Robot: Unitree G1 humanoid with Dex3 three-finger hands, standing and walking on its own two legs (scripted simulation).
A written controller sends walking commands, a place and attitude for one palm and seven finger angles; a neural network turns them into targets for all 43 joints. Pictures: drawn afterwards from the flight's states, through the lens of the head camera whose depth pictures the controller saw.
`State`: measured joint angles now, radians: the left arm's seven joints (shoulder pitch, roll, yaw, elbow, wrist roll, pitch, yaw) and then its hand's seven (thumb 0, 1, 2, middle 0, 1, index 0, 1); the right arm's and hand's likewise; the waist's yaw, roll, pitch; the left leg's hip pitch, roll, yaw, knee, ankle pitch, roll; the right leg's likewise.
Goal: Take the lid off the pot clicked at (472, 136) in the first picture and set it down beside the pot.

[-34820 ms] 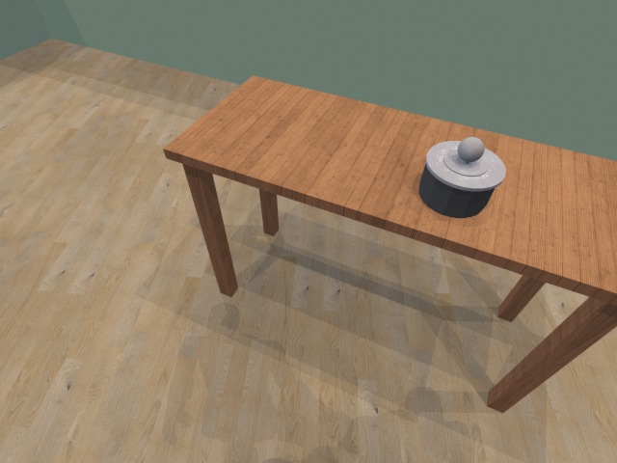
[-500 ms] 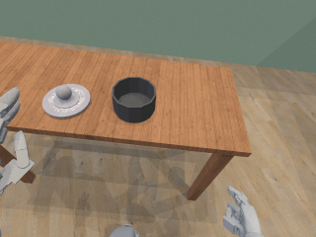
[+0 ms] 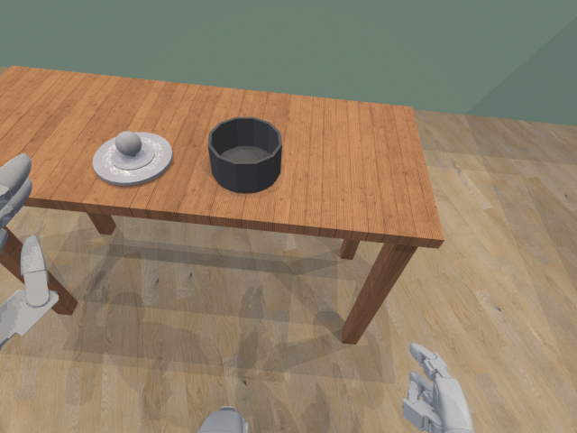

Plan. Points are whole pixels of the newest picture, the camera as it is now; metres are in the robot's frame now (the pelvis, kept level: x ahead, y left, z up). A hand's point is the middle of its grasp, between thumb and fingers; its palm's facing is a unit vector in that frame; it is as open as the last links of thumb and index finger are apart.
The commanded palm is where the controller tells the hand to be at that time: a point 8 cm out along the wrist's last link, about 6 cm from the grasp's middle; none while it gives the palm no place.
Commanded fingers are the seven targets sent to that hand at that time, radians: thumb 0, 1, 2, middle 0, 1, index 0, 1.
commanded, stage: stop stepping back and stand still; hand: left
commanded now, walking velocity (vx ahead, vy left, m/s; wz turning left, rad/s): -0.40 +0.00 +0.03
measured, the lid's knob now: (128, 143) +0.62 +0.38 -0.02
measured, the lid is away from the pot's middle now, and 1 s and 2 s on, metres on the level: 0.24 0.24 0.24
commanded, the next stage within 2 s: let the arm hang, fingers relaxed in 0.78 s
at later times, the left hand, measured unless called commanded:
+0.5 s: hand out of the picture +0.10 +0.25 +0.18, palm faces +0.39 -0.84 -0.39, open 7.4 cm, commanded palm +0.04 +0.29 +0.20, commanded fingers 0.00 0.90 0.90 -0.20 -0.30 -0.20 -0.30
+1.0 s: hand out of the picture +0.10 +0.25 -0.06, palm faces +0.23 -0.92 -0.32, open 7.4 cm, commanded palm none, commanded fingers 0.00 0.90 0.90 -0.20 -0.30 -0.20 -0.30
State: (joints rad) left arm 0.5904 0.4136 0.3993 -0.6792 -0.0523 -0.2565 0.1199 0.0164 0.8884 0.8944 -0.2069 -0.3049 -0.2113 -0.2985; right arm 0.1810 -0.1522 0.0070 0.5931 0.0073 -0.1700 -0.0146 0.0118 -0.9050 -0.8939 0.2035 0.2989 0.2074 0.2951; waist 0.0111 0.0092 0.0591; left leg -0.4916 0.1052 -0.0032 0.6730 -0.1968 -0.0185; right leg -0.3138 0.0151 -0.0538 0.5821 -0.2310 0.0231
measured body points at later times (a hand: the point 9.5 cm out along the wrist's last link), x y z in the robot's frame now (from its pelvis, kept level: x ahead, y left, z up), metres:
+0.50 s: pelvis -0.08 +0.01 +0.01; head -0.11 +0.02 +0.46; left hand +0.07 +0.29 +0.20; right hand +0.07 -0.23 -0.07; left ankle -0.07 +0.12 -0.70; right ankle -0.02 -0.10 -0.72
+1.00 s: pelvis -0.08 +0.01 -0.01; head -0.09 +0.00 +0.44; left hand +0.08 +0.30 -0.04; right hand +0.05 -0.25 -0.12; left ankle -0.09 +0.12 -0.72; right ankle -0.08 -0.09 -0.72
